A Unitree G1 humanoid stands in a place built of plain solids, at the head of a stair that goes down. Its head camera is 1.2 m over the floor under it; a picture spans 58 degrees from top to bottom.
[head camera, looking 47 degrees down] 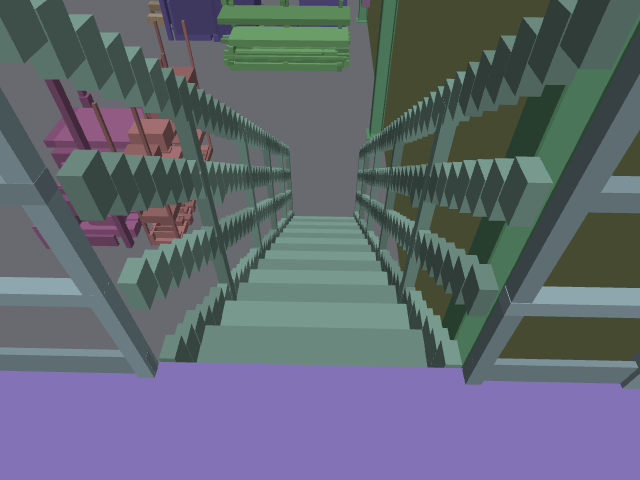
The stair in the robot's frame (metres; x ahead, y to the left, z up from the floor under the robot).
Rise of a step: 0.20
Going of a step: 0.25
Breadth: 0.90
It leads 1 degrees to the right of straight ahead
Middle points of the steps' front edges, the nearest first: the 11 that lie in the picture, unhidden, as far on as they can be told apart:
0.61 0.03 0.00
0.86 0.03 -0.19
1.11 0.02 -0.39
1.36 0.01 -0.59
1.61 0.01 -0.78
1.86 0.00 -0.98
2.11 0.00 -1.17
2.36 -0.01 -1.37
2.61 -0.01 -1.57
2.86 -0.02 -1.76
3.10 -0.03 -1.96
